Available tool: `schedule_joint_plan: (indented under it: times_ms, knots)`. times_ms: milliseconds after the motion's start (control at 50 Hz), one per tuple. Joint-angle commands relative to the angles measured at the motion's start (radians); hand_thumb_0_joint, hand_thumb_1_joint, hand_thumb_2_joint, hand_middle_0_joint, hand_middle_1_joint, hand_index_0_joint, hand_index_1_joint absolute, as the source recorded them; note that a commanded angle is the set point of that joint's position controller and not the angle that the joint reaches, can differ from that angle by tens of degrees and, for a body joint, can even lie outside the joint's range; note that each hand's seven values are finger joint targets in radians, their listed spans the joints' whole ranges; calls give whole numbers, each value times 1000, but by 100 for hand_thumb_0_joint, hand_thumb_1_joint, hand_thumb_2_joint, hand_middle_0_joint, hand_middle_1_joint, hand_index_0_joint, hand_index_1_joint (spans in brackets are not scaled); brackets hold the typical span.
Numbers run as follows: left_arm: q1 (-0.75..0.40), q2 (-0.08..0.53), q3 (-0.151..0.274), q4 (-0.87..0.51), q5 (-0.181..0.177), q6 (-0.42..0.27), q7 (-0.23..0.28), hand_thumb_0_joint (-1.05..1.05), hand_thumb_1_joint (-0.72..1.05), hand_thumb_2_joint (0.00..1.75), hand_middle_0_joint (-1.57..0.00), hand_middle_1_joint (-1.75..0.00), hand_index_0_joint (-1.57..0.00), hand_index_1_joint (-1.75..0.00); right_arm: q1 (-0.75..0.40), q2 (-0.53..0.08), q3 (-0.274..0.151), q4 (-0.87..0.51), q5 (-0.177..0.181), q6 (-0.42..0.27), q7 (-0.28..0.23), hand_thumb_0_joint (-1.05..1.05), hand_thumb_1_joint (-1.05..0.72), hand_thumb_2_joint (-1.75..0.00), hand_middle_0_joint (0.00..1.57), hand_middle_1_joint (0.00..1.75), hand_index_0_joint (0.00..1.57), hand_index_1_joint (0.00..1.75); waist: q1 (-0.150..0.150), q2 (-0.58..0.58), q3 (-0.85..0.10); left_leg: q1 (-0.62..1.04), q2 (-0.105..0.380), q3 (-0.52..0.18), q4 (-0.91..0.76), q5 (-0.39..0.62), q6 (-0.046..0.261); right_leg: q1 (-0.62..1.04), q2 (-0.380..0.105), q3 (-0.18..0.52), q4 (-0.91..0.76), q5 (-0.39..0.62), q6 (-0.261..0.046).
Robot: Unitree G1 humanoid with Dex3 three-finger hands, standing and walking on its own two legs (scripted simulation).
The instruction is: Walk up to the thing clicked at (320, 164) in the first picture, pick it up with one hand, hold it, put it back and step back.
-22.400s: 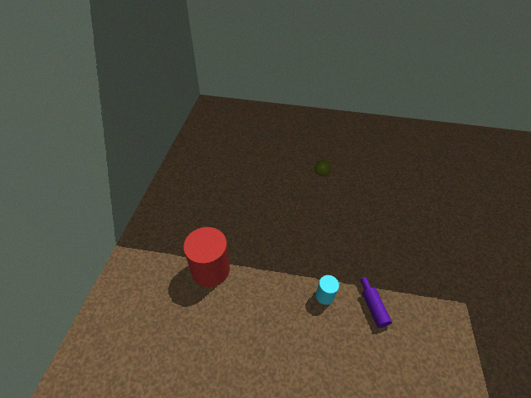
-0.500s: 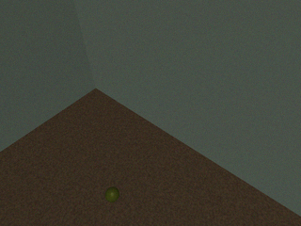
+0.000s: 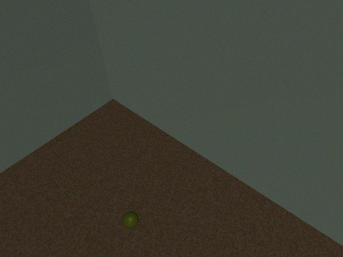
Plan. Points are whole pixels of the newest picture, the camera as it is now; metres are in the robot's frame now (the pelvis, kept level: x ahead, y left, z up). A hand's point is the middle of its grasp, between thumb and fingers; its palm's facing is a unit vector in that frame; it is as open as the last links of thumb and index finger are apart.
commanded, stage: stand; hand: left
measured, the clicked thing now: (130, 219) +0.43 +0.22 -0.74
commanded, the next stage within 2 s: none
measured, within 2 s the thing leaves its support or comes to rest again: neither
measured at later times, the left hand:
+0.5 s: hand out of the picture +0.06 +0.25 -0.16, palm faces -0.03 -0.94 -0.34, open 7.3 cm
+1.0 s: hand out of the picture +0.07 +0.25 -0.16, palm faces -0.03 -0.94 -0.34, open 7.3 cm
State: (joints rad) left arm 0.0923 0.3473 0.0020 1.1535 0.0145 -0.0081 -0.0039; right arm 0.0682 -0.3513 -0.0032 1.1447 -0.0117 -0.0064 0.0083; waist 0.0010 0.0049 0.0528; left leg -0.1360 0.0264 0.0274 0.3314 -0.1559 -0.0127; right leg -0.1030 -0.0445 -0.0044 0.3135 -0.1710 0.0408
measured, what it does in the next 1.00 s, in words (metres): stands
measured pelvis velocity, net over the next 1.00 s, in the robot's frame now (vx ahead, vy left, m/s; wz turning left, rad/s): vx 0.00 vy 0.00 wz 0.01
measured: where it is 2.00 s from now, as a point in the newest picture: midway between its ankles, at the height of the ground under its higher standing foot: outside the picture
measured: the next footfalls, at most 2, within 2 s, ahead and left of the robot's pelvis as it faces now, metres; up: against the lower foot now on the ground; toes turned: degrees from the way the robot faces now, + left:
none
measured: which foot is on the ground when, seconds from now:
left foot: down 0.00-1.00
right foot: down 0.00-1.00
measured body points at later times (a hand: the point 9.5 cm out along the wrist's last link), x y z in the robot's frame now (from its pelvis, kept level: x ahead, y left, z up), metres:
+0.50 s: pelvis +0.00 +0.00 +0.00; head +0.00 +0.00 +0.45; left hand +0.07 +0.30 -0.13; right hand +0.07 -0.30 -0.13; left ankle +0.02 +0.13 -0.75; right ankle +0.00 -0.15 -0.75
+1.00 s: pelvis +0.00 +0.00 +0.00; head +0.01 +0.00 +0.45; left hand +0.07 +0.30 -0.13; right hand +0.08 -0.30 -0.13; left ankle +0.02 +0.13 -0.75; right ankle +0.00 -0.15 -0.75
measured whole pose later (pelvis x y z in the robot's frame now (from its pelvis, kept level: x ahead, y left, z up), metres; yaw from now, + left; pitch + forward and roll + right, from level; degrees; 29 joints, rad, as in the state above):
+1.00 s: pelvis +0.00 +0.00 +0.00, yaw +1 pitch -2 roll +0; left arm 0.13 0.35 0.00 1.13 0.02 -0.01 -0.01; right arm 0.10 -0.35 0.00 1.14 -0.01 0.00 0.01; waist 0.00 0.00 0.05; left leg -0.14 0.02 0.02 0.34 -0.16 -0.01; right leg -0.10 -0.05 -0.01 0.32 -0.18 0.04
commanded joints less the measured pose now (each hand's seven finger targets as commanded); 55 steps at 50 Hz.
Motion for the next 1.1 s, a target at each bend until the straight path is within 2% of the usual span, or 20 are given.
schedule_joint_plan:
  times_ms: [0, 100, 120, 180, 280, 300, 360, 420, 500, 560, 680, 720, 760, 840, 940, 1000, 1080]
  knots:
    - [-38, 215, 38, -60, -5, -19, 9, 0, 90, 90, -20, -30, -20, -30, -52, -213, -39, -59, 3, -22, -11, 0, -90, -90, 20, 30, 20, 30, -4, -6, -84, 44, 113, -94, -57, 80, 24, -24, -91, 68, -49, 66, -45]
    - [-30, 222, 39, -68, -3, -20, 9, 0, 90, 90, -20, -30, -20, -30, -42, -215, -39, -58, 3, -23, -10, 0, -90, -90, 20, 30, 20, 30, -5, 2, -102, 54, 115, -89, -47, 121, 27, -8, -97, 71, -48, 111, -48]
    - [-33, 222, 38, -68, -5, -20, 9, 0, 90, 90, -20, -30, -20, -30, -41, -212, -37, -54, 4, -24, -10, 0, -90, -90, 20, 30, 20, 30, -7, 4, -83, 42, 111, -95, -58, 107, 20, -20, -92, 69, -51, 88, -45]
    - [-26, 221, 37, -70, -5, -20, 9, 0, 90, 90, -20, -30, -20, -30, -41, -212, -38, -55, 4, -24, -10, 0, -90, -90, 20, 30, 20, 30, -4, -3, -82, 43, 114, -95, -56, 91, 23, -19, -93, 68, -50, 73, -48]
    - [-23, 221, 37, -69, -3, -17, 9, 0, 90, 90, -20, -30, -20, -30, -36, -220, -40, -55, 2, -20, -9, 0, -90, -90, 20, 30, 20, 30, -3, -3, -53, 10, 110, -104, -77, 3, 24, -34, -90, 67, -57, 0, -47]
    - [-17, 219, 37, -71, -4, -16, 7, 0, 90, 90, -20, -30, -20, -30, -36, -221, -41, -56, 2, -20, -9, 0, -90, -90, 20, 30, 20, 30, -1, -4, -59, 7, 111, -102, -74, -7, 28, -27, -93, 68, -59, 11, -50]
    - [-14, 223, 38, -73, -2, -19, 8, 0, 90, 90, -20, -30, -20, -30, -30, -217, -40, -58, 2, -22, -8, 0, -90, -90, 20, 30, 20, 30, -1, -10, -68, 14, 110, -105, -71, 30, 27, -22, -95, 69, -57, 22, -49]
    - [-11, 217, 37, -72, -3, -18, 7, 0, 90, 90, -20, -30, -20, -30, -29, -220, -40, -54, 3, -22, -7, 0, -90, -90, 20, 30, 20, 30, -3, -1, -55, 15, 106, -106, -71, 6, 24, -38, -92, 68, -60, 12, -51]
    - [-11, 221, 38, -80, -3, -22, 8, 0, 90, 90, -20, -30, -20, -30, -24, -220, -41, -59, 2, -24, -8, 0, -90, -90, 20, 30, 20, 30, -2, -9, -87, 35, 113, -103, -52, 94, 31, -12, -98, 67, -49, 74, -49]
    - [-10, 221, 38, -81, -3, -20, 9, 0, 90, 90, -20, -30, -20, -30, -15, -217, -38, -57, 3, -25, -9, 0, -90, -90, 20, 30, 20, 30, -2, -1, -84, 31, 111, -100, -52, 118, 29, -8, -98, 65, -47, 95, -47]
    - [-5, 219, 36, -77, -4, -17, 9, 0, 90, 90, -20, -30, -20, -30, -13, -216, -38, -55, 4, -19, -9, 0, -90, -90, 20, 30, 20, 30, -4, -9, -48, 9, 105, -105, -67, 15, 25, -33, -91, 64, -61, 11, -49]
    - [-3, 220, 37, -79, -2, -16, 8, 0, 90, 90, -20, -30, -20, -30, -8, -219, -39, -56, 2, -19, -8, 0, -90, -90, 20, 30, 20, 30, -5, -5, -49, 3, 106, -104, -69, -3, 28, -28, -95, 69, -61, 13, -53]
    - [1, 220, 36, -80, -3, -17, 8, 0, 90, 90, -20, -30, -20, -30, -16, -218, -38, -56, 3, -21, -8, 0, -90, -90, 20, 30, 20, 30, -1, 1, -52, 12, 107, -108, -69, 28, 25, -35, -92, 66, -54, 20, -51]
    - [0, 220, 37, -81, -1, -18, 7, 0, 90, 90, -20, -30, -20, -30, -11, -218, -39, -57, 4, -20, -7, 0, -90, -90, 20, 30, 20, 30, -5, -6, -52, 8, 106, -109, -66, 13, 28, -29, -93, 65, -57, 20, -51]
    - [3, 223, 38, -88, -4, -21, 9, 0, 90, 90, -20, -30, -20, -30, -11, -216, -38, -61, 4, -24, -9, 0, -90, -90, 20, 30, 20, 30, -3, -8, -85, 39, 111, -102, -45, 117, 29, -10, -98, 65, -48, 93, -50]
    - [-2, 222, 38, -84, -5, -20, 10, 0, 90, 90, -20, -30, -20, -30, -9, -218, -38, -59, 4, -22, -10, 0, -90, -90, 20, 30, 20, 30, -4, -9, -79, 38, 112, -102, -46, 111, 29, -12, -97, 64, -47, 76, -49]
    - [4, 223, 39, -85, -3, -19, 11, 0, 90, 90, -20, -30, -20, -30, -17, -216, -38, -66, 4, -21, -11, 0, -90, -90, 20, 30, 20, 30, -3, -10, -90, 41, 112, -99, -38, 128, 30, 5, -99, 62, -46, 111, -50]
